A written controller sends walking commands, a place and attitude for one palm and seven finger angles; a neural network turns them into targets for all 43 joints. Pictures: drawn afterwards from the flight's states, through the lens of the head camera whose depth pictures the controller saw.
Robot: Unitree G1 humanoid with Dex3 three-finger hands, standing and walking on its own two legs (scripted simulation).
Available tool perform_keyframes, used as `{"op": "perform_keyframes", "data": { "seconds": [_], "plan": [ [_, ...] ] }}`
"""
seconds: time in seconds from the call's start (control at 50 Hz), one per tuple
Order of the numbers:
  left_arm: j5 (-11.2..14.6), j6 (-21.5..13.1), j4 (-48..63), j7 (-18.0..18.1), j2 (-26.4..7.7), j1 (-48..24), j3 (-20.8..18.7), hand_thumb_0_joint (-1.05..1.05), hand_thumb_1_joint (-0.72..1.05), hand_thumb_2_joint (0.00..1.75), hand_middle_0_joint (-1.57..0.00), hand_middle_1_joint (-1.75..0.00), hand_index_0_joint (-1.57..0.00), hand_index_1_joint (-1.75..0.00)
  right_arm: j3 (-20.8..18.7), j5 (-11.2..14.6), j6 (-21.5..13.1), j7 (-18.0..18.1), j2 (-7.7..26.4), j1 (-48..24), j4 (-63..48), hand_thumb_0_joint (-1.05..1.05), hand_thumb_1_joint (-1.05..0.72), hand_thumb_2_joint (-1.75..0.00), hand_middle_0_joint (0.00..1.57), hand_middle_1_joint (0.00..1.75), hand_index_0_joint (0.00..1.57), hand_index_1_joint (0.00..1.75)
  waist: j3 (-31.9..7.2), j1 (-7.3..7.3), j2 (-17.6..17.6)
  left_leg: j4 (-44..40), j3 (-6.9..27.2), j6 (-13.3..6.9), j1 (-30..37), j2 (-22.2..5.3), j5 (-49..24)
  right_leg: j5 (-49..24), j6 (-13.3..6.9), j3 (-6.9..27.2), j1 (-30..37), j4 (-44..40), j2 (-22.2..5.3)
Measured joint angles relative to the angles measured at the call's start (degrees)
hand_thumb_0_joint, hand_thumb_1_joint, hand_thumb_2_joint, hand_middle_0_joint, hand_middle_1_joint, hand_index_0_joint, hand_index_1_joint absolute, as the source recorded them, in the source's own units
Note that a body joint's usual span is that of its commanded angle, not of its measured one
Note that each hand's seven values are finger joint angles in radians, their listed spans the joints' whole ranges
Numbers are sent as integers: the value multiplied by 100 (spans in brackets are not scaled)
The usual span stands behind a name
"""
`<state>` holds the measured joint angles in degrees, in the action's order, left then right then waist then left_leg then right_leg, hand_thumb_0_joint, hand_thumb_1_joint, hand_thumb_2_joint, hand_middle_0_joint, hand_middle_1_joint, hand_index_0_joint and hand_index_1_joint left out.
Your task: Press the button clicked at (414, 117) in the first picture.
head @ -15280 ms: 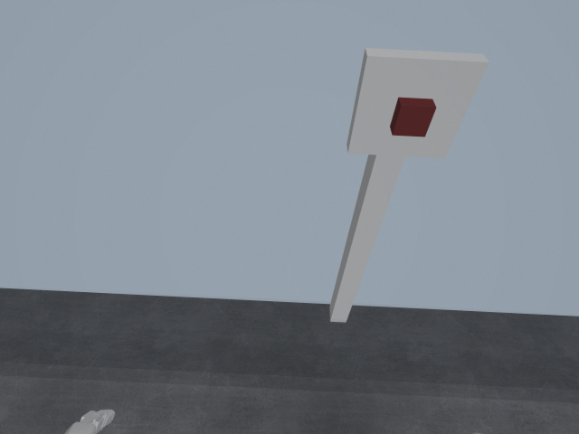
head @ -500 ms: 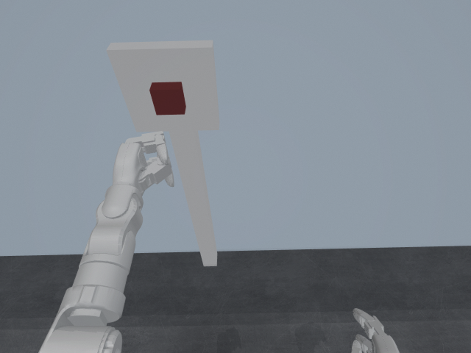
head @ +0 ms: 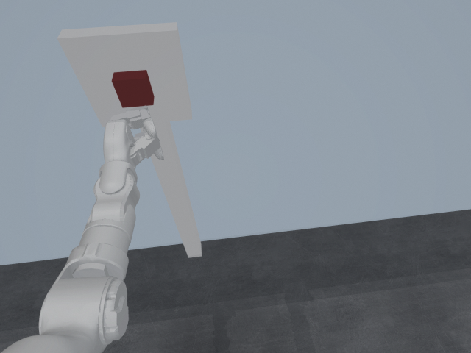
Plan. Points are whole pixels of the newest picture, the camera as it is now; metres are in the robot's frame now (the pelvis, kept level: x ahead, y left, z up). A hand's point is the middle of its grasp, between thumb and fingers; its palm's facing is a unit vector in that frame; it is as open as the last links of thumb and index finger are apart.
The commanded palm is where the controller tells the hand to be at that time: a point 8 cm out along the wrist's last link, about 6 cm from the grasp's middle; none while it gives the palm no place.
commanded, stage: aim a knuckle at the button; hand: left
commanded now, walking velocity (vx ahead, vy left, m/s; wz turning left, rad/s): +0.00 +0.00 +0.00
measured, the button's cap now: (134, 88) +0.55 +0.18 +0.16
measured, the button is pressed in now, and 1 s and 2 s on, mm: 0 0 13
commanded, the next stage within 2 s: press the button with the knuckle in 0.60 s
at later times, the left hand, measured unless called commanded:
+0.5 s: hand (160, 142) +0.44 +0.12 +0.12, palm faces +0.09 -1.00 -0.01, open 3.1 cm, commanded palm +0.41 +0.18 +0.12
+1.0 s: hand (159, 133) +0.46 +0.13 +0.13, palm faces +0.10 -0.99 -0.03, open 3.1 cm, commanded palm +0.43 +0.18 +0.12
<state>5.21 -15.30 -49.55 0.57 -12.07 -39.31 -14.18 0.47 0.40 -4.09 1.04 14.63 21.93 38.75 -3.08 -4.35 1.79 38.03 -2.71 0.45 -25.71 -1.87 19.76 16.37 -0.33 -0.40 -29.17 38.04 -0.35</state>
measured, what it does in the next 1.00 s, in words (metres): stands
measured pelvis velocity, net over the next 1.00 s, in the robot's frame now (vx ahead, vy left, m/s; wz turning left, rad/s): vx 0.00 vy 0.00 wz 0.02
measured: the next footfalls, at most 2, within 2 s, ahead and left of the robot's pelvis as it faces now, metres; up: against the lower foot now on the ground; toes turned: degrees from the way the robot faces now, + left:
none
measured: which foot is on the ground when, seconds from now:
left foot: down 0.00-1.00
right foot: down 0.00-1.00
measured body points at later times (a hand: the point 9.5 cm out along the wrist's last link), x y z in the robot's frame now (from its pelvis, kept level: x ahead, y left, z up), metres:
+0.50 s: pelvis -0.01 +0.01 +0.00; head +0.03 +0.00 +0.45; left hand +0.43 +0.18 +0.12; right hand +0.09 -0.24 -0.12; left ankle -0.01 +0.12 -0.72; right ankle +0.03 -0.12 -0.72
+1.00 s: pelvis +0.00 +0.00 +0.00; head +0.04 -0.01 +0.45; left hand +0.44 +0.18 +0.13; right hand +0.08 -0.26 -0.12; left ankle -0.01 +0.12 -0.72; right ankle +0.03 -0.12 -0.72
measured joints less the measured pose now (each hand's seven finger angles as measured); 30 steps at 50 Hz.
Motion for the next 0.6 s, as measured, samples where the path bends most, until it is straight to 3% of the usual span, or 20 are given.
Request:
{"op": "perform_keyframes", "data": {
  "seconds": [0.14,0.4,0.6],
  "plan": [
    [36,38,141,4,26,179,145,2,90,90,-130,-150,-130,-150,4,44,57,10,-23,-54,-26,1,-91,-90,20,30,20,30,52,60,9,30,41,-16,50,5,-9,-30,13,-39,102,-41,-7],
    [-37,-24,-457,139,170,-515,361,2,90,90,-130,-150,-131,-150,82,10,-56,20,-48,-439,-109,1,-91,-90,20,30,20,30,26,83,-39,146,101,-46,-166,79,-39,-39,41,-91,-76,63,-86],
    [-98,-133,-72,239,184,-83,312,2,90,90,-130,-150,-130,-150,66,-12,53,-27,-83,-262,-198,1,-90,-90,20,30,20,30,16,100,-18,154,55,-31,-116,43,21,11,29,-44,-61,94,-47]
  ]
}}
